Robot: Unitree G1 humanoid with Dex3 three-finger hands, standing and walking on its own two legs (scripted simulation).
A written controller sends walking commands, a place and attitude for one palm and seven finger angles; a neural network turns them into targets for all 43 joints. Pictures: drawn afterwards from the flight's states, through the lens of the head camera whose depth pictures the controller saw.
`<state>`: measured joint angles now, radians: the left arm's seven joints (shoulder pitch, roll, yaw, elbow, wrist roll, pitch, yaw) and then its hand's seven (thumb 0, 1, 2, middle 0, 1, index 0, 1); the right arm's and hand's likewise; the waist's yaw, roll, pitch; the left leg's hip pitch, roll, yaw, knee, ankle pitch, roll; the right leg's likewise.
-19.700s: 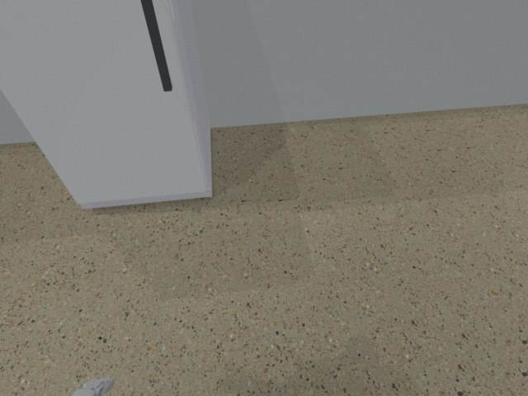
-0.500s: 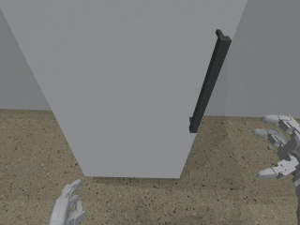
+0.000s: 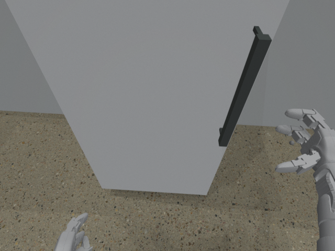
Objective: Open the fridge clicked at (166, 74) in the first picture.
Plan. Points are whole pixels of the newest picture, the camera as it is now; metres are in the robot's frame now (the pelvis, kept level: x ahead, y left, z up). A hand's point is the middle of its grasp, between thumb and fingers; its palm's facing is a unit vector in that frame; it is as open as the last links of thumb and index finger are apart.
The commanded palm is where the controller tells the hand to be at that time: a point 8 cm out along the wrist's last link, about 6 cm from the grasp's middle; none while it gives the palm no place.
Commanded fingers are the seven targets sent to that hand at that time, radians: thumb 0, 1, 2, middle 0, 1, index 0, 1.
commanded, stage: move the hooked fingers beside the handle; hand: right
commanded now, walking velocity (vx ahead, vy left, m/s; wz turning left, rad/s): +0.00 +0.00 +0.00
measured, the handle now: (236, 97) +0.51 -0.16 +0.10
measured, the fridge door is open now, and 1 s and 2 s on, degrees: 0 0 0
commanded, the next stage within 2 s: feel for the door with the fingertips in 1.74 s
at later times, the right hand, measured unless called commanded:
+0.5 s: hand (277, 122) +0.41 -0.24 +0.11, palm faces +0.01 +1.00 +0.01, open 14.0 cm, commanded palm +0.39 -0.28 +0.12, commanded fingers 0.00 0.50 -0.30 0.30 1.20 0.30 1.20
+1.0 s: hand (263, 107) +0.46 -0.22 +0.11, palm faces +0.01 +1.00 +0.01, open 14.0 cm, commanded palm +0.43 -0.27 +0.11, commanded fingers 0.00 0.50 -0.30 0.30 1.20 0.30 1.20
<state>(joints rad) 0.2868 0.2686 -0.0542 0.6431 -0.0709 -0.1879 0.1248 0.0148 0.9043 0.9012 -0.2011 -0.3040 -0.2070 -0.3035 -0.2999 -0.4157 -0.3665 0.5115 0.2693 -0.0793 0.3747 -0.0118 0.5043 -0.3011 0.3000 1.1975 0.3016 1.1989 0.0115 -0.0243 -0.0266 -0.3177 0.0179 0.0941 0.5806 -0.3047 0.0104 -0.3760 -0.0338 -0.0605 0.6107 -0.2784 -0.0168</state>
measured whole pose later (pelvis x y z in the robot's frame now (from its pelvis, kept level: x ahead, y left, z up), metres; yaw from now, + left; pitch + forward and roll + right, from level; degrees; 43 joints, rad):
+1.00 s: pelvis +0.01 +0.00 -0.01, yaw +2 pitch +9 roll +1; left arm 0.36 0.27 -0.04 0.66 -0.05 -0.03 0.08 0.01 0.91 0.90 -0.20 -0.30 -0.21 -0.30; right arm -0.74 -0.49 -0.37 1.02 0.17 -0.22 0.31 -0.01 0.50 -0.30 0.30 1.20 0.30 1.20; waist 0.09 -0.01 -0.06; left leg -0.49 0.01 0.07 0.66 -0.34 0.01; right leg -0.54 -0.05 -0.07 0.70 -0.32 -0.02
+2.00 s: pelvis +0.01 +0.00 -0.01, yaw +2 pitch +9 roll +2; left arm 0.37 0.27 -0.03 0.64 -0.05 -0.01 0.06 0.01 0.91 0.90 -0.20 -0.30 -0.21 -0.30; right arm -0.67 -0.43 -0.33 0.92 0.19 -0.23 0.28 -0.01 0.50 -0.30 0.30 1.20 0.30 1.20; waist 0.08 -0.01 -0.08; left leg -0.50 0.00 0.07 0.68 -0.34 0.01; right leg -0.55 -0.05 -0.07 0.73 -0.34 -0.02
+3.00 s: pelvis +0.00 +0.00 -0.02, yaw +1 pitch +10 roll +2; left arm 0.37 0.27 -0.03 0.67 -0.04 -0.01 0.05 0.01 0.91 0.90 -0.20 -0.30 -0.21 -0.30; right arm -0.83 -0.44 -0.33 1.10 0.14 -0.28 0.23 -0.01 0.50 -0.30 0.36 1.24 0.35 1.24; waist 0.11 -0.01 -0.07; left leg -0.55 0.00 0.08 0.71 -0.34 0.02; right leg -0.61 -0.06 -0.06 0.75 -0.33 -0.01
